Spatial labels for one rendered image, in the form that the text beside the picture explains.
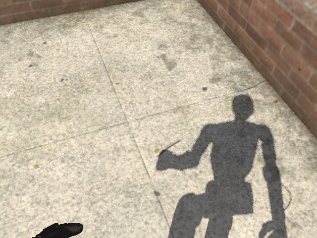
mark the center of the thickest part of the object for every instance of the robot left hand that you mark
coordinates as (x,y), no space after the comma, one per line
(64,230)

